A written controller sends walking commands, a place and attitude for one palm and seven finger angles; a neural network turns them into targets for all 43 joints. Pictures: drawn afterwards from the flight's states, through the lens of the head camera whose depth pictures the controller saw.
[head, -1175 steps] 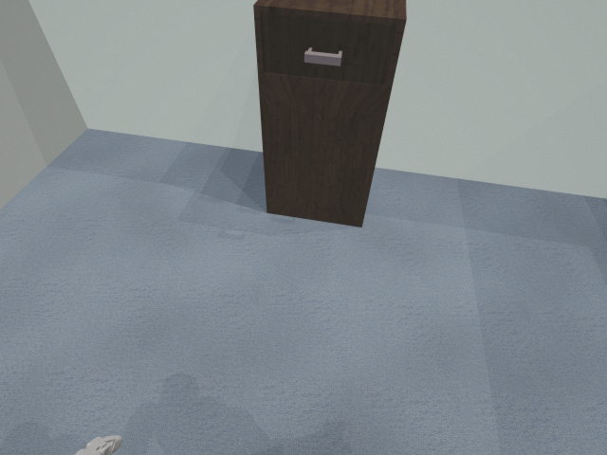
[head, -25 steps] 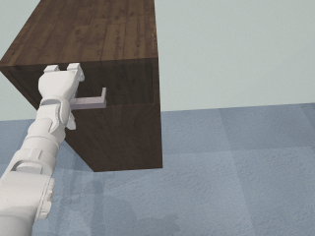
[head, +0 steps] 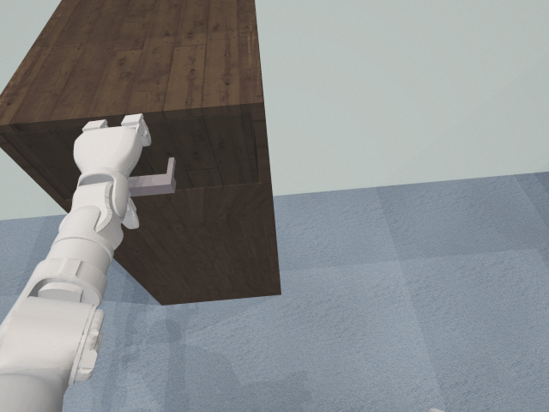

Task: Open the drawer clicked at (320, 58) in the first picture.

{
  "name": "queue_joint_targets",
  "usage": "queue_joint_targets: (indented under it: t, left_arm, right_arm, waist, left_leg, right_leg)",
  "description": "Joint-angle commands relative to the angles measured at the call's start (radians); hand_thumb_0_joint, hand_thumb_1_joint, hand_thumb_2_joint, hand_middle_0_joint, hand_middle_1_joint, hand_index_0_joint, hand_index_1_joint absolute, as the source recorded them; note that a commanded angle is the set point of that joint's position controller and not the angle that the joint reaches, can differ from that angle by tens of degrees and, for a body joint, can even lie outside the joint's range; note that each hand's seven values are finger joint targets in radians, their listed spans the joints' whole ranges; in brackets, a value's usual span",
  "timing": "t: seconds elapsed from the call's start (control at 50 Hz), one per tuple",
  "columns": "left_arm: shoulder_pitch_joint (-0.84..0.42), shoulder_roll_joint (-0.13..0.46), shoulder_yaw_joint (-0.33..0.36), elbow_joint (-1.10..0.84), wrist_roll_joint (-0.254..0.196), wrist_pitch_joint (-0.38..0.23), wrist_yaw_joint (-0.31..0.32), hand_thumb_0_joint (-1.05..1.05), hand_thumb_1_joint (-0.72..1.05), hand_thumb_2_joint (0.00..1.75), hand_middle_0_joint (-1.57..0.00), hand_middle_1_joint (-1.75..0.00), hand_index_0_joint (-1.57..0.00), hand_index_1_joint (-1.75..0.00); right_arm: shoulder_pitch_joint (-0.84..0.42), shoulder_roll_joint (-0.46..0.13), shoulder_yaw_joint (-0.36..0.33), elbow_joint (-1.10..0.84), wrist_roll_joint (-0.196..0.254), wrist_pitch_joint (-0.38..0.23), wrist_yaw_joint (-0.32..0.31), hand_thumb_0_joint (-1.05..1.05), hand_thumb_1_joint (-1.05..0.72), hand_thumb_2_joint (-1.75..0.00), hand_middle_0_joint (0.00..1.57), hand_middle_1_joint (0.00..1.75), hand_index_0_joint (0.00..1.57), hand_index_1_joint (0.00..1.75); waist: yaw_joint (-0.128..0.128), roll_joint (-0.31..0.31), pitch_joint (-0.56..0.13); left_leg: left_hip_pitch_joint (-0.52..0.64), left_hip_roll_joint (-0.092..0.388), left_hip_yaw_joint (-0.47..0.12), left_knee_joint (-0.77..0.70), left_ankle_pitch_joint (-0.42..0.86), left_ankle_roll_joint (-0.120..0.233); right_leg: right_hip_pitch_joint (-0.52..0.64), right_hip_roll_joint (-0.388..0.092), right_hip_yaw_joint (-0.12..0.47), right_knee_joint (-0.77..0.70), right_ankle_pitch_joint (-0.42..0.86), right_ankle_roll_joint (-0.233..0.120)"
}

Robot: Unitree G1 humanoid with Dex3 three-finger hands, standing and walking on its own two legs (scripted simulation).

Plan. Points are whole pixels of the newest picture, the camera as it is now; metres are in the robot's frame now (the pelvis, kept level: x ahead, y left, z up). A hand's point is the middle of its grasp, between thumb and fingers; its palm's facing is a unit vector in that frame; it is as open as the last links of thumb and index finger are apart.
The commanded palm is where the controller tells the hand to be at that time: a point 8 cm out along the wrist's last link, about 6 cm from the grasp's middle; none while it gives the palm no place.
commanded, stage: re-aim the fingers above the handle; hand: left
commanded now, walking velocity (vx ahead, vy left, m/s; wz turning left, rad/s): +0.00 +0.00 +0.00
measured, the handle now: (144, 175) +0.51 +0.24 +0.01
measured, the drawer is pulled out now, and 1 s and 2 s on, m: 0.00 0.00 0.00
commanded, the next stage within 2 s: lower the fingers behind the handle in 0.36 s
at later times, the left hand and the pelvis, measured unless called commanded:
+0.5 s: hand (112, 170) +0.46 +0.25 +0.08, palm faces +0.02 +0.03 -1.00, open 13.8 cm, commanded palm +0.43 +0.25 +0.13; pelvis -0.01 +0.00 +0.00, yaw +1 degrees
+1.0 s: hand (119, 194) +0.45 +0.26 +0.04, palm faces -0.04 +0.03 -1.00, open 13.8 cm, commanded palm +0.43 +0.25 +0.09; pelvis -0.01 +0.01 -0.01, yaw +1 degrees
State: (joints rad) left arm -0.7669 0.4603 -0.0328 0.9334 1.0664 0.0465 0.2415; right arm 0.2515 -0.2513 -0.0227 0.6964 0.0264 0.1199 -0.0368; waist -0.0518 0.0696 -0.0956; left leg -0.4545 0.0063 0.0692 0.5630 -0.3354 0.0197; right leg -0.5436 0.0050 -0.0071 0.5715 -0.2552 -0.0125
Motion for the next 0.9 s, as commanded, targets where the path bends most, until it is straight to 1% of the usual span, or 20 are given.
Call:
queue_joint_targets:
  t: [0.0, 0.06, 0.1, 0.18, 0.2, 0.28, 0.32, 0.36, 0.4, 0.46, 0.48, 0.54, 0.58, 0.64, 0.68, 0.7, 0.74, 0.78, 0.84, 0.88]
  left_arm:
    - [-0.4, 0.289, 0.044, -0.176, -0.028, -0.001, -0.043, 0.0, -0.5, 0.3, -0.3, -1.2, -0.3, -1.2]
    - [-0.398, 0.233, 0.0, -0.3, -0.039, -0.093, -0.088, 0.0, -0.5, 0.3, -0.3, -1.2, -0.3, -1.2]
    - [-0.44, 0.188, -0.038, -0.363, -0.049, -0.152, -0.097, 0.0, -0.5, 0.3, -0.3, -1.2, -0.3, -1.2]
    - [-0.492, 0.245, 0.02, -0.357, -0.043, -0.201, -0.049, 0.0, -0.5, 0.3, -0.3, -1.2, -0.3, -1.2]
    - [-0.514, 0.227, 0.004, -0.345, -0.037, -0.2, -0.026, 0.0, -0.5, 0.3, -0.3, -1.2, -0.3, -1.2]
    - [-0.521, 0.336, 0.114, -0.24, -0.008, -0.144, 0.07, 0.0, -0.5, 0.3, -0.3, -1.2, -0.3, -1.2]
    - [-0.522, 0.334, 0.111, -0.198, 0.006, -0.098, 0.098, 0.0, -0.5, 0.3, -0.3, -1.2, -0.3, -1.2]
    - [-0.49, 0.348, 0.116, -0.163, 0.012, -0.052, 0.097, 0.0, -0.5, 0.3, -0.3, -1.2, -0.3, -1.2]
    - [-0.456, 0.32, 0.084, -0.116, 0.007, -0.014, 0.066, 0.0, -0.5, 0.3, -0.3, -1.2, -0.3, -1.2]
    - [-0.381, 0.257, 0.031, -0.067, -0.019, 0.01, -0.011, 0.0, -0.5, 0.3, -0.3, -1.2, -0.3, -1.2]
    - [-0.38, 0.222, 0.002, -0.07, -0.03, -0.001, -0.041, 0.0, -0.5, 0.3, -0.3, -1.2, -0.3, -1.2]
    - [-0.378, 0.242, 0.005, -0.134, -0.032, -0.069, -0.098, 0.0, -0.5, 0.3, -0.3, -1.2, -0.3, -1.2]
    - [-0.422, 0.223, -0.005, -0.238, -0.036, -0.143, -0.105, 0.0, -0.5, 0.3, -0.3, -1.2, -0.3, -1.2]
    - [-0.446, 0.262, 0.049, -0.313, -0.019, -0.226, -0.056, 0.0, -0.5, 0.3, -0.3, -1.2, -0.3, -1.2]
    - [-0.454, 0.355, 0.143, -0.358, -0.006, -0.255, 0.007, 0.0, -0.5, 0.3, -0.3, -1.2, -0.3, -1.2]
    - [-0.44, 0.335, 0.141, -0.348, 0.001, -0.253, 0.043, 0.0, -0.5, 0.3, -0.3, -1.2, -0.3, -1.2]
    - [-0.424, 0.3, 0.136, -0.286, 0.011, -0.218, 0.11, 0.0, -0.5, 0.3, -0.3, -1.2, -0.3, -1.2]
    - [-0.423, 0.294, 0.141, -0.225, 0.024, -0.159, 0.16, 0.0, -0.5, 0.3, -0.3, -1.2, -0.3, -1.2]
    - [-0.451, 0.256, 0.08, -0.139, 0.038, -0.053, 0.177, 0.0, -0.5, 0.3, -0.3, -1.2, -0.3, -1.2]
    - [-0.452, 0.187, 0.02, -0.102, 0.024, -0.009, 0.145, 0.0, -0.5, 0.3, -0.3, -1.2, -0.3, -1.2]
  right_arm:
    - [0.049, -0.16, -0.055, -0.111, 0.006, -0.04, -0.031, 0.0, -0.9, -0.9, 0.2, 0.3, 0.2, 0.3]
    - [0.071, -0.152, -0.069, -0.117, -0.003, -0.053, -0.041, 0.0, -0.9, -0.9, 0.2, 0.3, 0.2, 0.3]
    - [0.086, -0.144, -0.077, -0.102, -0.008, -0.062, -0.04, 0.0, -0.9, -0.9, 0.2, 0.3, 0.2, 0.3]
    - [0.106, -0.146, -0.078, -0.073, -0.009, -0.065, -0.035, 0.0, -0.9, -0.9, 0.2, 0.3, 0.2, 0.3]
    - [0.105, -0.142, -0.076, -0.068, -0.009, -0.068, -0.029, 0.0, -0.9, -0.9, 0.2, 0.3, 0.2, 0.3]
    - [0.106, -0.15, -0.07, -0.052, -0.013, -0.072, -0.014, 0.0, -0.9, -0.9, 0.2, 0.3, 0.2, 0.3]
    - [0.097, -0.144, -0.066, -0.052, -0.016, -0.073, -0.007, 0.0, -0.9, -0.9, 0.2, 0.3, 0.2, 0.3]
    - [0.089, -0.148, -0.062, -0.061, -0.018, -0.071, -0.002, 0.0, -0.9, -0.9, 0.2, 0.3, 0.2, 0.3]
    - [0.09, -0.152, -0.063, -0.07, -0.015, -0.063, 0.0, 0.0, -0.9, -0.9, 0.2, 0.3, 0.2, 0.3]
    - [0.089, -0.167, -0.066, -0.085, -0.002, -0.054, -0.004, 0.0, -0.9, -0.9, 0.2, 0.3, 0.2, 0.3]
    - [0.093, -0.171, -0.066, -0.091, -0.001, -0.052, -0.008, 0.0, -0.9, -0.9, 0.2, 0.3, 0.2, 0.3]
    - [0.097, -0.174, -0.066, -0.099, -0.001, -0.048, -0.025, 0.0, -0.9, -0.9, 0.2, 0.3, 0.2, 0.3]
    - [0.103, -0.164, -0.071, -0.103, -0.008, -0.053, -0.031, 0.0, -0.9, -0.9, 0.2, 0.3, 0.2, 0.3]
    - [0.131, -0.149, -0.079, -0.088, -0.019, -0.06, -0.03, 0.0, -0.9, -0.9, 0.2, 0.3, 0.2, 0.3]
    - [0.142, -0.15, -0.084, -0.077, -0.03, -0.062, -0.024, 0.0, -0.9, -0.9, 0.2, 0.3, 0.2, 0.3]
    - [0.142, -0.138, -0.084, -0.074, -0.033, -0.065, -0.017, 0.0, -0.9, -0.9, 0.2, 0.3, 0.2, 0.3]
    - [0.14, -0.137, -0.082, -0.056, -0.034, -0.07, 0.0, 0.0, -0.9, -0.9, 0.2, 0.3, 0.2, 0.3]
    - [0.136, -0.145, -0.085, -0.042, -0.036, -0.073, 0.014, 0.0, -0.9, -0.9, 0.2, 0.3, 0.2, 0.3]
    - [0.135, -0.153, -0.085, -0.034, -0.029, -0.07, 0.026, 0.0, -0.9, -0.9, 0.2, 0.3, 0.2, 0.3]
    - [0.138, -0.155, -0.09, -0.037, -0.023, -0.068, 0.027, 0.0, -0.9, -0.9, 0.2, 0.3, 0.2, 0.3]
  waist:
    - [-0.003, -0.125, -0.348]
    - [-0.013, -0.072, -0.4]
    - [-0.034, -0.02, -0.372]
    - [-0.033, -0.022, -0.331]
    - [-0.034, 0.024, -0.33]
    - [-0.007, -0.004, -0.354]
    - [0.003, 0.01, -0.386]
    - [0.02, -0.003, -0.431]
    - [0.012, -0.022, -0.457]
    - [-0.005, -0.116, -0.384]
    - [-0.015, -0.135, -0.378]
    - [-0.02, -0.149, -0.335]
    - [-0.027, -0.093, -0.333]
    - [-0.011, 0.002, -0.368]
    - [0.011, 0.032, -0.439]
    - [0.016, 0.066, -0.449]
    - [0.007, 0.036, -0.4]
    - [0.002, 0.011, -0.412]
    - [-0.015, 0.005, -0.424]
    - [-0.033, -0.022, -0.452]
  left_leg:
    - [0.06, -0.035, -0.009, -0.05, 0.337, 0.03]
    - [0.145, -0.038, -0.022, -0.028, 0.39, 0.036]
    - [0.186, -0.034, -0.035, -0.014, 0.399, 0.033]
    - [0.166, -0.037, -0.057, -0.004, 0.39, 0.022]
    - [0.166, -0.039, -0.059, -0.001, 0.384, 0.018]
    - [0.097, -0.043, -0.063, -0.003, 0.372, 0.005]
    - [0.081, -0.042, -0.049, -0.002, 0.371, 0.004]
    - [0.076, -0.04, -0.037, -0.007, 0.395, 0.004]
    - [0.078, -0.036, -0.027, -0.004, 0.423, 0.007]
    - [0.07, -0.028, -0.022, -0.018, 0.39, 0.017]
    - [0.072, -0.028, -0.027, -0.022, 0.39, 0.02]
    - [0.072, -0.032, -0.034, -0.02, 0.346, 0.031]
    - [0.111, -0.031, -0.044, -0.012, 0.361, 0.032]
    - [0.155, -0.029, -0.061, 0.02, 0.441, 0.02]
    - [0.166, -0.027, -0.069, 0.046, 0.537, 0.006]
    - [0.165, -0.027, -0.072, 0.056, 0.565, -0.002]
    - [0.119, -0.022, -0.076, 0.063, 0.553, -0.013]
    - [0.091, -0.021, -0.069, 0.068, 0.538, -0.013]
    - [0.068, -0.023, -0.053, 0.058, 0.453, -0.008]
    - [0.09, -0.024, -0.052, 0.058, 0.461, -0.002]
  right_leg:
    - [0.353, 0.009, 0.004, -0.046, 0.362, -0.002]
    - [0.336, 0.013, 0.009, -0.047, 0.386, -0.006]
    - [0.266, 0.016, 0.008, -0.05, 0.346, -0.01]
    - [0.211, 0.021, -0.001, -0.038, 0.298, -0.021]
    - [0.186, 0.021, -0.002, -0.03, 0.281, -0.023]
    - [0.205, 0.026, -0.013, -0.005, 0.263, -0.03]
    - [0.225, 0.022, -0.01, 0.007, 0.279, -0.028]
    - [0.275, 0.021, -0.008, 0.011, 0.322, -0.025]
    - [0.306, 0.019, -0.007, 0.011, 0.369, -0.019]
    - [0.293, 0.022, -0.013, -0.018, 0.358, -0.011]
    - [0.296, 0.021, -0.013, -0.027, 0.357, -0.01]
    - [0.271, 0.02, -0.005, -0.037, 0.325, -0.008]
    - [0.231, 0.021, -0.002, -0.039, 0.302, -0.014]
    - [0.174, 0.026, -0.004, -0.001, 0.299, -0.024]
    - [0.186, 0.031, -0.004, 0.03, 0.337, -0.028]
    - [0.172, 0.031, -0.007, 0.043, 0.341, -0.028]
    - [0.131, 0.035, -0.024, 0.058, 0.324, -0.029]
    - [0.13, 0.037, -0.03, 0.066, 0.32, -0.029]
    - [0.132, 0.036, -0.028, 0.057, 0.301, -0.025]
    - [0.153, 0.037, -0.024, 0.04, 0.316, -0.023]
